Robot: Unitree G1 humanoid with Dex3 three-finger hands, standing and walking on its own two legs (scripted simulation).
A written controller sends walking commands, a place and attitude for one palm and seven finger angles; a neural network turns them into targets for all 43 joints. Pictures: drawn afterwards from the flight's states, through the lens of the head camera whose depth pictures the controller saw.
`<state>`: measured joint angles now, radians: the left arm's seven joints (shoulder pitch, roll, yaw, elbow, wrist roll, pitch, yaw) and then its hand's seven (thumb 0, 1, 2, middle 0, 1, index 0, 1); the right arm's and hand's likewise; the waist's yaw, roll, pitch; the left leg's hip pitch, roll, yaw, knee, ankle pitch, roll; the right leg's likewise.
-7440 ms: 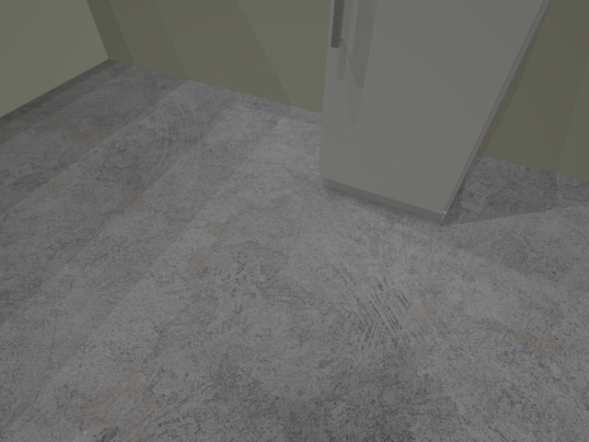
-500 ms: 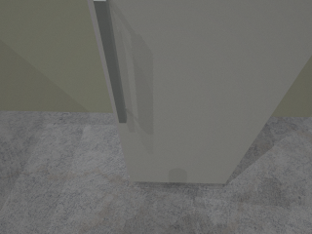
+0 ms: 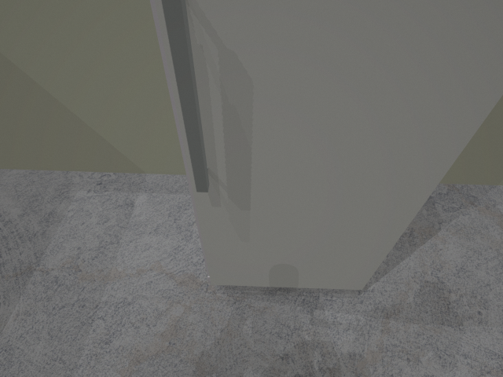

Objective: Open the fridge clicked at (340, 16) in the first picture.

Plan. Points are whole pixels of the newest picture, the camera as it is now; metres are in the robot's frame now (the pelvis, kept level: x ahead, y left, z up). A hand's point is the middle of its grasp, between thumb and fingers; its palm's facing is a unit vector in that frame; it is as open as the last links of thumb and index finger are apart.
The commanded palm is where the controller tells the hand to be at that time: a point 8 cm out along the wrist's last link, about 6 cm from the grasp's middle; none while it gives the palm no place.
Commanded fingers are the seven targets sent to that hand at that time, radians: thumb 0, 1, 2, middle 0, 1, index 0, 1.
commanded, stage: look again from close up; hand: left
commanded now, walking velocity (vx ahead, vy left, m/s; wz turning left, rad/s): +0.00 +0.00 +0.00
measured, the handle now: (193, 109) +0.52 +0.14 +0.16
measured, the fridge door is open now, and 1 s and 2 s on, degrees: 0 0 0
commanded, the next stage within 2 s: raise the hand to about handle height in 0.54 s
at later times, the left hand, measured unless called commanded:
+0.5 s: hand out of the picture +0.02 +0.18 -0.17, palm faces +0.00 -0.97 -0.22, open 7.4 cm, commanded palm none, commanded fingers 0.00 0.90 0.90 -0.20 -0.30 -0.20 -0.30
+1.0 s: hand (139, 350) +0.16 +0.18 -0.03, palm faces +0.00 -1.00 -0.02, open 8.3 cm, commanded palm +0.13 +0.25 -0.02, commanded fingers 0.00 0.46 0.71 -0.23 -0.58 -0.23 -0.58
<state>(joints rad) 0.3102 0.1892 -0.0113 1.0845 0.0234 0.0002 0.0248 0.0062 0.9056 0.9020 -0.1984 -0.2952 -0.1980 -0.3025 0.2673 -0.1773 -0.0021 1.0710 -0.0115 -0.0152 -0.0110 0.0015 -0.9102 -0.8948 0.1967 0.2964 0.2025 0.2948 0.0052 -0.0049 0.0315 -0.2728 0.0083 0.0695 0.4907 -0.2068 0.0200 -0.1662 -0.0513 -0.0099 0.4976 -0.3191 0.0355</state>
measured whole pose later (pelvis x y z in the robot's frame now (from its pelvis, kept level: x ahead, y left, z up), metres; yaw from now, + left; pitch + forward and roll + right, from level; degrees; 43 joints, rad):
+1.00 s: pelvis -0.03 -0.03 -0.07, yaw +1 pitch +9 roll +0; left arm 0.36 0.23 0.24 0.19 -0.32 -0.50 -0.44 0.01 0.68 0.80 -0.22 -0.44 -0.22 -0.45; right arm 0.14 -0.27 -0.06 0.56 0.01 -0.29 0.00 0.01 -0.91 -0.89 0.20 0.30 0.20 0.30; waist 0.02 -0.02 -0.13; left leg -0.80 0.05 0.01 1.03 -0.39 -0.02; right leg -0.69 -0.02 -0.04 1.07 -0.55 -0.01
